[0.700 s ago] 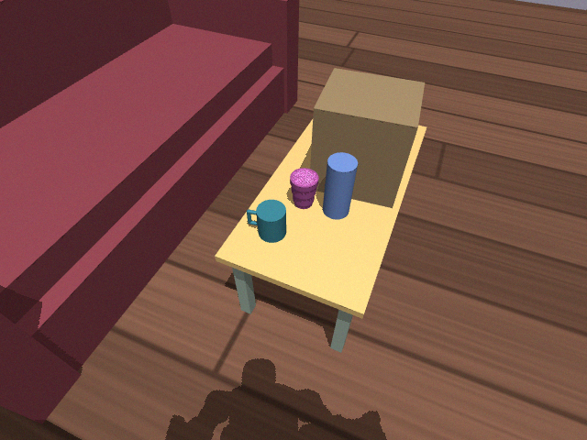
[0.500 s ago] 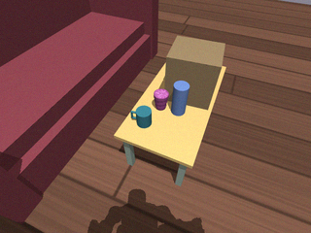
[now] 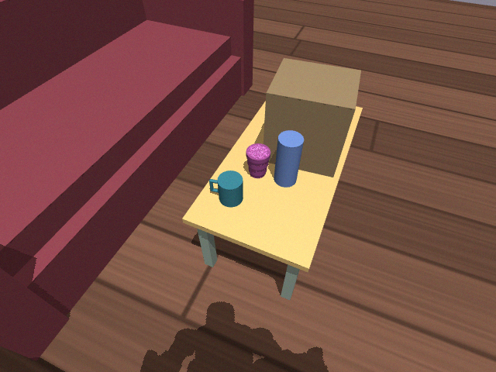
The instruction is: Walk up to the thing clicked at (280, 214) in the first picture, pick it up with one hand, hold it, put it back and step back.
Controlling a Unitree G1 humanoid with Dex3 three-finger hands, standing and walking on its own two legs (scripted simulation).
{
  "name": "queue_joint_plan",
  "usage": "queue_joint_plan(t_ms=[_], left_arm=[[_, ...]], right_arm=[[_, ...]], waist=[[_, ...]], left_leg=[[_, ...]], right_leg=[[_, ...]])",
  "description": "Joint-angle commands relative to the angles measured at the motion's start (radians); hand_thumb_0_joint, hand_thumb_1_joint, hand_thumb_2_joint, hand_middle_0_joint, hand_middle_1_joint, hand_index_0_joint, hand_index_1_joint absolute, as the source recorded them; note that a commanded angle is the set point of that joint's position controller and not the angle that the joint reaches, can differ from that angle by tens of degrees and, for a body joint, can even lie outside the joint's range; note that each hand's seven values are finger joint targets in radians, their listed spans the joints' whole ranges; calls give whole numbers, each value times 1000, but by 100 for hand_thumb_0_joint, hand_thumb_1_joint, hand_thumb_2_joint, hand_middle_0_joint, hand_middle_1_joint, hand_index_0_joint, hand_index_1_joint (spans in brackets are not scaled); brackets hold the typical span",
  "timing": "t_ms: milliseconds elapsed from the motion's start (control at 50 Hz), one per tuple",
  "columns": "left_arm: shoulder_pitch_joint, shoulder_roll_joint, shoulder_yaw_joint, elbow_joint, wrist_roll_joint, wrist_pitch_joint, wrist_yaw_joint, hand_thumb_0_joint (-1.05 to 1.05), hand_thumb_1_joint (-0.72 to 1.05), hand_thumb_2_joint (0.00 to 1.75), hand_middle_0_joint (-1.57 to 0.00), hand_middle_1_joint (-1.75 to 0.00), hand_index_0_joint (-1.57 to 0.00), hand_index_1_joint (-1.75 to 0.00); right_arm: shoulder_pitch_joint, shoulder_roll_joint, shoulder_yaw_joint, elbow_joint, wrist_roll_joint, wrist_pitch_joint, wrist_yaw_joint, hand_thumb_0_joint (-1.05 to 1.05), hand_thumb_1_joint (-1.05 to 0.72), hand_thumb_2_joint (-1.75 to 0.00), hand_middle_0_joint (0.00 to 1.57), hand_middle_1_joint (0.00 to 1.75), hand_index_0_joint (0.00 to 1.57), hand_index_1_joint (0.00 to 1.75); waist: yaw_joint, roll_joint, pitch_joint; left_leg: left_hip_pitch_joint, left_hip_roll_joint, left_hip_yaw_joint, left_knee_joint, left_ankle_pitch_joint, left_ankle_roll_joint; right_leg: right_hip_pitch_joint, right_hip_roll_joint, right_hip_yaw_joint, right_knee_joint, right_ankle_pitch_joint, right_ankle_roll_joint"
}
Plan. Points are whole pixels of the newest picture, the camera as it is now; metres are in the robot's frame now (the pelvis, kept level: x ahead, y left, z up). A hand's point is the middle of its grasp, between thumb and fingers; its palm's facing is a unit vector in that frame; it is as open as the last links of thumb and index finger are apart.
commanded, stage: stand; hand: left
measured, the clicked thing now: (226, 188) +0.76 +0.09 -0.36
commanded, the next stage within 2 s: walk up in 0.42 s
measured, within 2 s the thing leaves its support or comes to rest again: neither
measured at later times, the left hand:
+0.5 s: hand out of the picture +0.06 +0.26 -0.15, palm faces -0.01 -0.94 -0.35, open 7.4 cm
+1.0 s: hand (43, 325) +0.24 +0.40 -0.14, palm faces -0.23 -0.86 -0.45, open 7.4 cm
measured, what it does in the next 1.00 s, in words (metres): walks ahead: left foot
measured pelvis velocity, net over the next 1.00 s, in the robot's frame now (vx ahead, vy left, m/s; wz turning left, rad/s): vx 0.13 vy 0.12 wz -0.20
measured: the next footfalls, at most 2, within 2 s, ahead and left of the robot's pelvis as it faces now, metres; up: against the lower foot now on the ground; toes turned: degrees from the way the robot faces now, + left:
left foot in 0.74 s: +0.20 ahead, +0.23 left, +0.00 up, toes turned -6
right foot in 1.12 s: +0.24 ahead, -0.02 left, +0.00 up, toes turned -14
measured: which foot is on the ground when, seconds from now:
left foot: down 0.00-0.44, up 0.46-0.72, down 0.74-1.00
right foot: down 0.00-0.76, up 0.78-1.00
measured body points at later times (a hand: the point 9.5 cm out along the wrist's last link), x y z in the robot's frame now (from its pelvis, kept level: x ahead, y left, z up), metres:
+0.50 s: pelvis +0.00 +0.01 +0.00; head +0.02 +0.00 +0.45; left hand +0.07 +0.31 -0.13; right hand +0.09 -0.31 -0.13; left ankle -0.01 +0.13 -0.73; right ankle -0.01 -0.11 -0.75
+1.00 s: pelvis +0.13 +0.12 -0.02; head +0.14 +0.11 +0.43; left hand +0.25 +0.44 -0.11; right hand +0.10 -0.19 -0.14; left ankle +0.16 +0.24 -0.75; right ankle +0.14 +0.01 -0.71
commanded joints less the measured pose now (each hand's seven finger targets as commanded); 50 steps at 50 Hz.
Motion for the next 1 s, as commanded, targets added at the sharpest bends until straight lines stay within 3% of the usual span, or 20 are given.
queue_joint_plan(t_ms=[0, 100, 380, 400, 420, 440, 460, 520, 580, 640, 660, 700, 720, 740, 760, 780, 800, 840, 880, 980], left_arm=[[-31, 215, 41, -52, 2, -22, 15, 0, 90, 90, -20, -30, -20, -30], [-25, 212, 41, -50, 4, -19, 13, 0, 90, 90, -20, -30, -20, -30], [-28, 215, 41, -58, 3, -25, 13, 0, 90, 90, -20, -30, -20, -30], [162, 336, 103, -89, 3, -40, 18, 0, 90, 90, -20, -30, -20, -30], [240, 380, 125, -70, 11, -48, 24, 0, 90, 90, -20, -30, -20, -30], [264, 406, 143, -79, 23, -55, 32, 0, 90, 90, -20, -30, -20, -30], [212, 406, 153, -106, 20, -64, 38, 0, 90, 90, -20, -30, -20, -30], [133, 344, 146, -179, 20, -83, 40, 0, 90, 90, -20, -30, -20, -30], [188, 340, 147, -215, 22, -81, 36, 0, 90, 90, -20, -30, -20, -30], [170, 363, 156, -254, 24, -77, 34, 0, 90, 90, -20, -30, -20, -30], [140, 367, 154, -270, 25, -73, 32, 0, 90, 90, -20, -30, -20, -30], [90, 338, 144, -295, 28, -60, 32, 0, 90, 90, -20, -30, -20, -30], [122, 282, 127, -301, 38, -55, 36, 0, 90, 90, -20, -30, -20, -30], [191, 204, 104, -298, 35, -51, 41, 0, 90, 90, -20, -30, -20, -30], [260, 199, 94, -299, 17, -47, 49, 0, 90, 90, -20, -30, -20, -30], [285, 284, 105, -284, 12, -49, 52, 0, 90, 90, -20, -30, -20, -30], [301, 302, 104, -277, 11, -53, 50, 0, 90, 90, -20, -30, -20, -30], [336, 334, 121, -229, -5, -54, 33, 0, 90, 90, -20, -30, -20, -30], [364, 311, 121, -214, -6, -58, 11, 0, 90, 90, -20, -30, -20, -30], [230, 263, 107, -297, 14, -67, -21, 0, 90, 90, -20, -30, -20, -30]], right_arm=[[-27, -204, -39, -54, 3, -23, -20, 0, -90, -90, 20, 30, 20, 30], [-33, -206, -38, -54, 3, -23, -20, 0, -90, -90, 20, 30, 20, 30], [-29, -204, -39, -58, 2, -22, -18, 0, -90, -90, 20, 30, 20, 30], [-63, -320, -114, -171, -45, -9, 6, 0, -90, -90, 20, 30, 20, 30], [-80, -270, -112, -199, -58, 2, 17, 0, -90, -90, 20, 30, 20, 30], [-95, -264, -114, -217, -68, 12, 25, 0, -90, -90, 20, 30, 20, 30], [-64, -257, -113, -222, -66, 17, 35, 0, -90, -90, 20, 30, 20, 30], [-7, -255, -130, -245, -56, 19, 66, 0, -90, -90, 20, 30, 20, 30], [-19, -240, -140, -296, -62, 23, 81, 0, -90, -90, 20, 30, 20, 30], [0, -244, -158, -332, -60, 22, 90, 0, -90, -90, 20, 30, 20, 30], [36, -251, -169, -331, -57, 22, 91, 0, -90, -90, 20, 30, 20, 30], [210, -269, -194, -289, -54, 21, 85, 0, -90, -90, 20, 30, 20, 30], [316, -311, -214, -260, -57, 18, 78, 0, -90, -90, 20, 30, 20, 30], [396, -365, -224, -263, -67, 13, 68, 0, -90, -90, 20, 30, 20, 30], [289, -406, -221, -317, -61, 6, 63, 0, -90, -90, 20, 30, 20, 30], [177, -448, -228, -348, -39, 9, 64, 0, -90, -90, 20, 30, 20, 30], [113, -445, -223, -369, -32, 9, 63, 0, -90, -90, 20, 30, 20, 30], [92, -351, -188, -392, -32, 1, 56, 0, -90, -90, 20, 30, 20, 30], [125, -323, -173, -381, -22, -16, 51, 0, -90, -90, 20, 30, 20, 30], [196, -333, -168, -378, -18, -38, 41, 0, -90, -90, 20, 30, 20, 30]], waist=[[-4, 4, -92], [0, -1, -75], [-6, 0, -83], [29, 51, -90], [61, -35, -29], [80, -39, 22], [58, -34, 59], [0, -90, 67], [15, -122, 36], [1, -170, 31], [-24, -179, 37], [-122, -116, -6], [-170, 36, -61], [-203, 289, -91], [-129, 339, -70], [-94, 279, -45], [-55, 263, 13], [-17, 207, 60], [-12, 188, 54], [-38, 105, 60]], left_leg=[[0, 115, -78, -34, 201, 37], [9, 116, -85, -48, 161, 36], [5, 115, -75, -40, 158, 39], [-57, 20, 44, 176, -249, 58], [-295, -9, 62, 342, -374, 48], [-461, 12, -32, 486, -371, 35], [-531, 62, -75, 550, -303, 27], [-519, 112, -98, 559, -216, 14], [-424, 94, -57, 480, -233, 0], [-286, 91, -23, 382, -189, -4], [-194, 80, 6, 346, -171, -5], [90, 38, 64, 270, -70, 0], [258, 45, 15, 271, -114, 24], [241, 174, -191, 88, -383, 65], [115, 361, -541, -123, -666, 133], [-32, 412, -647, -211, -822, 227], [-127, 423, -643, -222, -816, 269], [-168, 313, -393, -136, -619, 221], [-153, 261, -253, -84, -472, 212], [-122, 309, -165, -50, -248, 260]], right_leg=[[42, -136, 97, -40, 189, -18], [17, -133, 99, -50, 129, -17], [32, -139, 106, -59, 159, -18], [53, -162, 242, -48, -172, -82], [117, -275, 426, -119, -379, -137], [145, -363, 575, -168, -519, -208], [118, -401, 616, -188, -604, -241], [65, -321, 472, -162, -422, -217], [23, -251, 357, -91, -218, -186], [-118, -217, 286, -39, -225, -159], [-212, -197, 255, -13, -237, -147], [-416, -139, 187, 158, -259, -100], [-549, -79, 150, 373, -338, -79], [-604, 50, 76, 680, -436, -60], [-653, 76, 66, 872, -412, -37], [-567, 11, 104, 916, -386, -53], [-535, -34, 101, 942, -340, -50], [-487, -74, 102, 870, -231, -29], [-453, -76, 78, 739, -209, -23], [-361, -74, 67, 431, -193, -16]])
